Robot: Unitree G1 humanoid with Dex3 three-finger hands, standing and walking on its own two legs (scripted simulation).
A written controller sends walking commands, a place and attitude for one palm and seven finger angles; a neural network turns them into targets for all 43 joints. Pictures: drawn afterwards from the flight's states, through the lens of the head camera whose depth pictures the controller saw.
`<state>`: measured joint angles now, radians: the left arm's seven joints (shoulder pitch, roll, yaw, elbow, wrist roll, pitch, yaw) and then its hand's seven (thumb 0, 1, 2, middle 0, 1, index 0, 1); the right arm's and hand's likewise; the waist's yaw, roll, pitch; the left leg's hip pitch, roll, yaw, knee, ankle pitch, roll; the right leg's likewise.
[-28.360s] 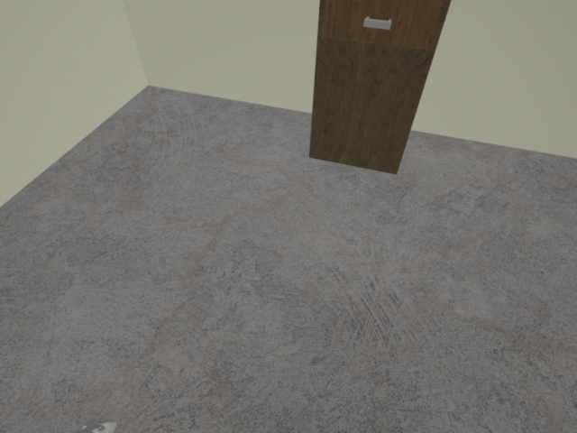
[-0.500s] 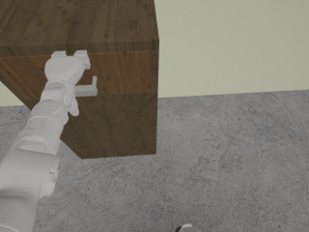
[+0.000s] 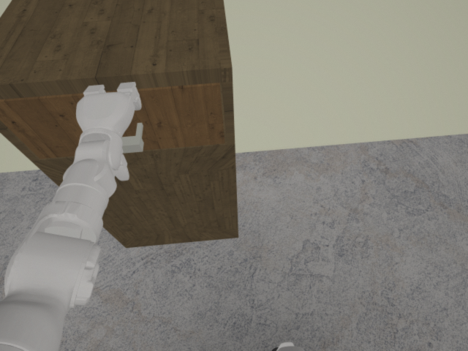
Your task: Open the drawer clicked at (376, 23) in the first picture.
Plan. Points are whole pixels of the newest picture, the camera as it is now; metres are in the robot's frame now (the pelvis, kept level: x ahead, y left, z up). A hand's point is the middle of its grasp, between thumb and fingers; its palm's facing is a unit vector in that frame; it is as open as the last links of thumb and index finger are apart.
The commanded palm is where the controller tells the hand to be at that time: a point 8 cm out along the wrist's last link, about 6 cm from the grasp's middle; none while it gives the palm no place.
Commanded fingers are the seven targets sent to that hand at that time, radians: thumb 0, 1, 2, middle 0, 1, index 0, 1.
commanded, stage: re-aim the fingers above the handle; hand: left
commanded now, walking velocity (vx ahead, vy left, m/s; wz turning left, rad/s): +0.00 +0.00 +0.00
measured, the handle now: (117, 137) +0.54 +0.22 +0.01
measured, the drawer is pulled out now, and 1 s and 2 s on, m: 0.00 0.00 0.00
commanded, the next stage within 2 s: lower the fingers behind the handle in 0.68 s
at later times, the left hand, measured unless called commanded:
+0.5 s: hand (110, 138) +0.48 +0.20 +0.08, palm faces -0.01 +0.04 -1.00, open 13.8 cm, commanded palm +0.46 +0.19 +0.12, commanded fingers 0.00 -0.50 0.30 -0.30 -1.20 -0.30 -1.20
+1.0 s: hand (120, 141) +0.49 +0.19 +0.05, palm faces -0.07 +0.01 -1.00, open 13.8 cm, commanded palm +0.47 +0.20 +0.11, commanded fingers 0.00 -0.50 0.30 -0.30 -1.20 -0.30 -1.20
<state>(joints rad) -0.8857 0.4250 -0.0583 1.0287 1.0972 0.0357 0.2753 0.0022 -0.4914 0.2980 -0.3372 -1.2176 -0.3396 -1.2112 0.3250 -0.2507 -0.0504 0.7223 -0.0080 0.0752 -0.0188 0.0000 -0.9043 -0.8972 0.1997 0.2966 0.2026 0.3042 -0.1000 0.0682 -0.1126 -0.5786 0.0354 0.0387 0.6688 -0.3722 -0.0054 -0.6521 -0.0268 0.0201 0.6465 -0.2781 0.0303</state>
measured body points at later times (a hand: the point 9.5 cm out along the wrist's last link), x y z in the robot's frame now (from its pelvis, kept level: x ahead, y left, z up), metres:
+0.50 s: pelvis -0.01 -0.01 +0.00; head +0.07 -0.02 +0.45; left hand +0.47 +0.20 +0.13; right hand +0.05 -0.28 -0.13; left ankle -0.04 +0.12 -0.72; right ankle +0.01 -0.14 -0.72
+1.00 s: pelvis +0.00 +0.00 +0.00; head +0.09 -0.01 +0.44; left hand +0.48 +0.19 +0.11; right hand +0.01 -0.28 -0.14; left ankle -0.04 +0.12 -0.72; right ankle +0.01 -0.14 -0.72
